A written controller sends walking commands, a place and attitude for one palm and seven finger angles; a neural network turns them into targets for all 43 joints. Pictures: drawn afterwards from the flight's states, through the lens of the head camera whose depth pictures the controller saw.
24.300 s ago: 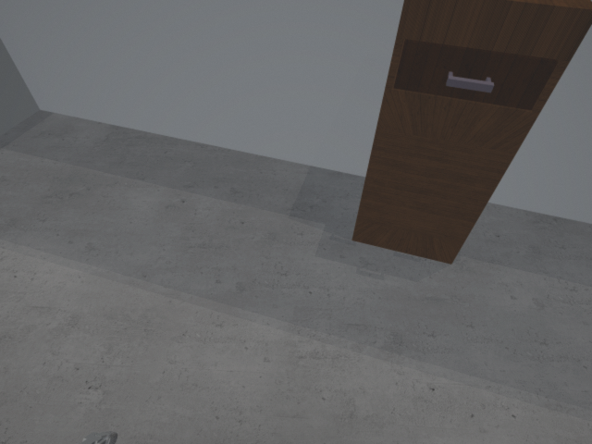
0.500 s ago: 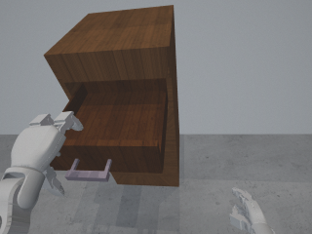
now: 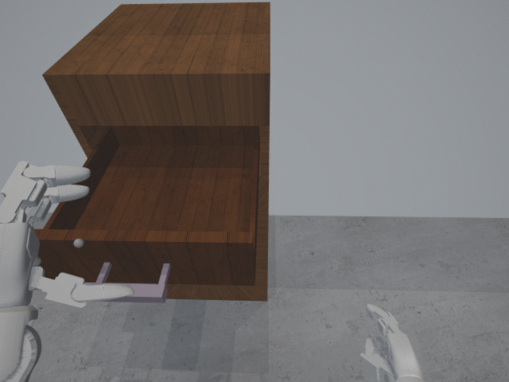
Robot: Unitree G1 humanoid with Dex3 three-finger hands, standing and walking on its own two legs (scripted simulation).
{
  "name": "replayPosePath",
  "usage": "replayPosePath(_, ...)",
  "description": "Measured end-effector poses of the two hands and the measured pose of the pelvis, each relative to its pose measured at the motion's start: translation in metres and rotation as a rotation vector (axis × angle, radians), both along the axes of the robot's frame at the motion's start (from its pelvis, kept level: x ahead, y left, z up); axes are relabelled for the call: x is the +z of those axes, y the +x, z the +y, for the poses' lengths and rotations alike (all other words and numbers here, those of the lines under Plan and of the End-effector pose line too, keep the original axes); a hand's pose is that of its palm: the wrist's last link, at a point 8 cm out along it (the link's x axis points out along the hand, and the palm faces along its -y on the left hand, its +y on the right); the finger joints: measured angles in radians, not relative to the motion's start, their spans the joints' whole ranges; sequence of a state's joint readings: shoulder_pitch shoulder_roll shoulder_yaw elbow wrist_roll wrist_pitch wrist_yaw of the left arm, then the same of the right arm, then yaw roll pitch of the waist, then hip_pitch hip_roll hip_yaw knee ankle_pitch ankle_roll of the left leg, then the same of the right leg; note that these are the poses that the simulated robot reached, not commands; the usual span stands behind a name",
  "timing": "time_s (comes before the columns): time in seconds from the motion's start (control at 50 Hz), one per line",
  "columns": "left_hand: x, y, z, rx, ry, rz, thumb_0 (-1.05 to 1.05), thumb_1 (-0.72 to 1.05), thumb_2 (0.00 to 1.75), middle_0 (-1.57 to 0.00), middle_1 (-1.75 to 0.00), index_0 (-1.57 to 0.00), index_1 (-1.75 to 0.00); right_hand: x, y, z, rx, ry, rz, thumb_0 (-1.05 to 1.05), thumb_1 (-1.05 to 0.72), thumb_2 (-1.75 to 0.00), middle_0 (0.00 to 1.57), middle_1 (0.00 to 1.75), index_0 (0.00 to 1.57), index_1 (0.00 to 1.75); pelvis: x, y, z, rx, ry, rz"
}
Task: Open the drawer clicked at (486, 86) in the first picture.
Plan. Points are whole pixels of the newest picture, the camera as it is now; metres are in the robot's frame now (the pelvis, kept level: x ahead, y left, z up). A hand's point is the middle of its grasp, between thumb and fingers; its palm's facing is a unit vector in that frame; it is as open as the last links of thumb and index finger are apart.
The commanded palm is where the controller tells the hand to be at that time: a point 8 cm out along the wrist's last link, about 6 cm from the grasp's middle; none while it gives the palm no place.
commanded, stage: draw the hand back to the body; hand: left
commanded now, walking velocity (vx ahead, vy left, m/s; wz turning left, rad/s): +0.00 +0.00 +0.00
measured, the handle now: (132, 281) +0.24 +0.24 +0.02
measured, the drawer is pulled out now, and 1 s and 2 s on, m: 0.30 0.30 0.30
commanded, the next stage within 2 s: step back with the hand held close in 0.78 s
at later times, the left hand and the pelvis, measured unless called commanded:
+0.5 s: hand (62, 239) +0.20 +0.25 +0.20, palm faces +0.43 -0.81 -0.39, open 9.3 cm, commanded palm +0.14 +0.29 +0.21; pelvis +0.01 +0.01 +0.00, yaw -1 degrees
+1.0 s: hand (57, 245) +0.19 +0.24 +0.20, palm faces +0.44 -0.79 -0.43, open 7.4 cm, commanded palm +0.13 +0.28 +0.21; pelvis -0.01 +0.00 +0.00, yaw +0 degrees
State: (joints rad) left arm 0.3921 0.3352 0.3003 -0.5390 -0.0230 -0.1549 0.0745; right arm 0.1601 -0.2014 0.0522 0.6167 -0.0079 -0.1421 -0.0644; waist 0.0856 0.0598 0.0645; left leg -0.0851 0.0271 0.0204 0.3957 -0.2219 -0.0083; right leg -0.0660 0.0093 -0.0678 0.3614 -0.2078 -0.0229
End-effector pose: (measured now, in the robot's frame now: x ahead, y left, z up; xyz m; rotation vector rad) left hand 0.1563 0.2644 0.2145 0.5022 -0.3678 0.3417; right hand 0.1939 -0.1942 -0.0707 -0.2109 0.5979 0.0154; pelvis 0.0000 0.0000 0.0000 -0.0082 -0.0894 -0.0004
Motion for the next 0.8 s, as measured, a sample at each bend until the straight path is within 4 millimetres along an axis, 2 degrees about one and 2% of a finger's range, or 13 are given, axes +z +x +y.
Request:
replayPosePath(0.1,0.0,0.007,0.007,0.002,-0.048,-0.044,-0.01,-0.23,0.41,-0.29,-1.02,-0.3,-1.03,-0.005,-0.014,-0.008,-0.031,-0.024,0.048,0.01,-0.9,-0.9,0.2,0.3,0.2,0.3,0.0,0.005,0.002,-0.005,-0.002,-0.001)
replayPosePath(0.2,-0.001,0.012,0.006,-0.021,-0.034,-0.017,-0.01,-0.07,0.48,-0.28,-0.92,-0.28,-0.92,-0.008,-0.018,-0.015,-0.065,-0.032,0.069,0.01,-0.9,-0.9,0.2,0.3,0.2,0.3,0.0,0.009,0.006,-0.012,-0.003,0.006)
replayPosePath(0.34,0.001,0.009,0.012,-0.007,-0.003,0.008,0.0,0.17,0.59,-0.26,-0.77,-0.27,-0.77,-0.007,-0.012,-0.016,-0.088,-0.027,0.061,0.01,-0.9,-0.9,0.2,0.3,0.2,0.3,0.0,0.011,0.009,-0.016,-0.004,0.012)
replayPosePath(0.58,-0.001,-0.003,0.021,0.062,-0.025,0.018,0.01,0.59,0.77,-0.23,-0.5,-0.24,-0.5,-0.002,0.002,-0.005,-0.047,-0.005,0.025,0.01,-0.9,-0.9,0.2,0.3,0.2,0.3,0.001,0.008,0.007,-0.007,-0.004,0.01)
replayPosePath(0.68,-0.002,-0.007,0.019,0.067,-0.035,0.015,0.01,0.74,0.83,-0.22,-0.4,-0.22,-0.4,-0.002,0.002,-0.003,-0.036,-0.001,0.022,0.01,-0.9,-0.9,0.2,0.3,0.2,0.3,0.001,0.006,0.005,-0.003,-0.005,0.006)
replayPosePath(0.8,-0.001,-0.009,0.017,0.068,-0.038,0.013,0.01,0.84,0.87,-0.21,-0.33,-0.22,-0.34,-0.003,-0.003,-0.006,-0.036,-0.001,0.028,0.01,-0.9,-0.9,0.2,0.3,0.2,0.3,0.001,0.003,0.003,-0.002,-0.004,0.002)
